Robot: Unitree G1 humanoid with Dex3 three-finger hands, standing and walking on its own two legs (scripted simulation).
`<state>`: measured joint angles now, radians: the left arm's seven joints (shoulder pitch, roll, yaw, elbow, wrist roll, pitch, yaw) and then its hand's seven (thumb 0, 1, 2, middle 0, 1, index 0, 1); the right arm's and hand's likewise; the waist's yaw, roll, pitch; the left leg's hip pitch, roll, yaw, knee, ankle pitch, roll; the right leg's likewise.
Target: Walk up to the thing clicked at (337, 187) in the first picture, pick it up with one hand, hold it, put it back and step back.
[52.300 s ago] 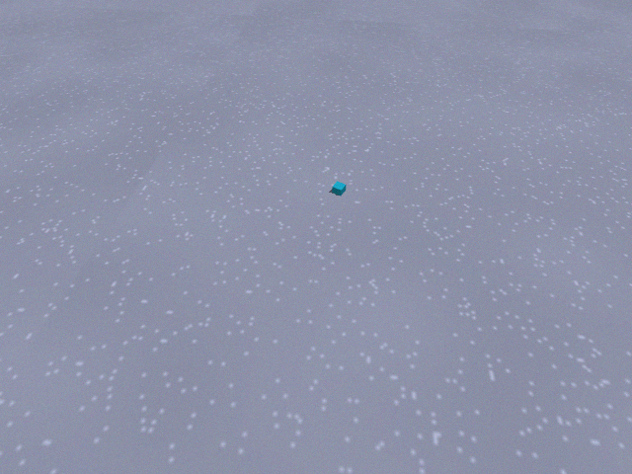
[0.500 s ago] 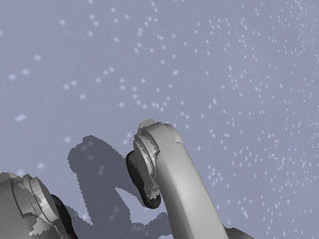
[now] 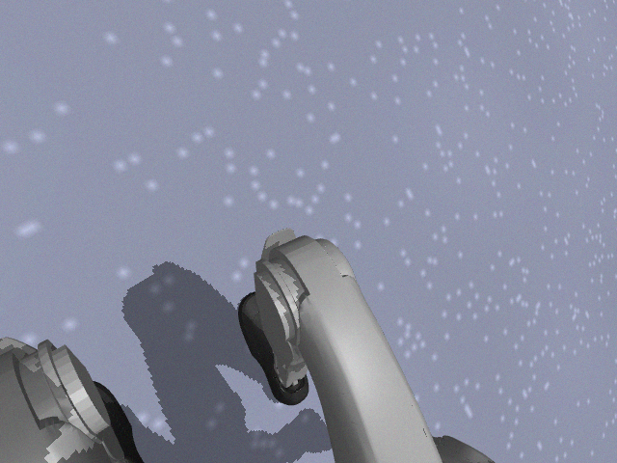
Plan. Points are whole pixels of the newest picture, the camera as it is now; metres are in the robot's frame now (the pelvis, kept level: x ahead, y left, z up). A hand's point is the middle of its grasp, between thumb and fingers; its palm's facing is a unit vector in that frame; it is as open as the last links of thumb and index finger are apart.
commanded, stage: open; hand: left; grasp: from above
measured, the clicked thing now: out of the picture +0.47 +0.30 -0.30
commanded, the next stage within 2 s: withdraw in 0.80 s
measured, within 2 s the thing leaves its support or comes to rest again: neither
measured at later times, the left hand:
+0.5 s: hand out of the picture +0.45 +0.29 -0.25, palm faces -0.05 -0.48 -0.87, open 13.1 cm
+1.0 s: hand out of the picture +0.45 +0.29 -0.25, palm faces -0.05 -0.49 -0.87, open 13.8 cm
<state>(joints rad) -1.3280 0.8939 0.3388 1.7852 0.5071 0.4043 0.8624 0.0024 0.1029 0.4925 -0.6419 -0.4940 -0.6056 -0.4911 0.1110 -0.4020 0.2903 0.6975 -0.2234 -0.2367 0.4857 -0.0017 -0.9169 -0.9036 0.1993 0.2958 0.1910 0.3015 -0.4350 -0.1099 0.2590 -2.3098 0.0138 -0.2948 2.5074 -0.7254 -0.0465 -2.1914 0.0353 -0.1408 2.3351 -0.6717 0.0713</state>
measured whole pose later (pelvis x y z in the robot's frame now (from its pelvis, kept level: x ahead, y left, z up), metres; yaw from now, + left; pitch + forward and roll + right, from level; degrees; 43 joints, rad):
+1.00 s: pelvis +0.00 +0.00 +0.00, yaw +0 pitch +27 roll -14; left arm -1.31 0.91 0.32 1.80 0.49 0.39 0.84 0.00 -0.44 0.94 -0.16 -0.90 -0.14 -0.92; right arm 0.09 -0.41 0.31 0.72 -0.22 -0.26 0.47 0.00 -0.91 -0.90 0.20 0.30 0.19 0.30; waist -0.44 -0.11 0.27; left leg -2.29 0.01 -0.30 2.52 -0.72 -0.05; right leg -2.17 0.03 -0.15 2.34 -0.67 0.07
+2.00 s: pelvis -0.01 -0.01 +0.01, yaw +6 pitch +30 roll -7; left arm -0.77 0.63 0.09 1.20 1.16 -0.16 0.29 0.00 -0.35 0.86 -0.21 -0.88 -0.22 -0.86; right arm 0.19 -0.31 0.04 0.74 -0.13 -0.05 0.17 0.00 -0.92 -0.90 0.21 0.30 0.20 0.30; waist -0.21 0.00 0.04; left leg -2.30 0.02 -0.17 2.43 -0.66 -0.04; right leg -2.23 0.01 -0.04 2.34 -0.64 0.06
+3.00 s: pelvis +0.03 +0.00 +0.29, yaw +12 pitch +24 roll -3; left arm 0.25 0.30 0.04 0.04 0.07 0.30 0.05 0.01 0.89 0.89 -0.21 -0.30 -0.21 -0.30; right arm 0.14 -0.23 0.00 0.53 0.04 -0.11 -0.07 0.01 -0.91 -0.90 0.21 0.30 0.20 0.30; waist -0.05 0.03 -0.20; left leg -1.32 0.04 -0.07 1.49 -0.59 -0.03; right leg -1.27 -0.03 -0.04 1.44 -0.58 0.03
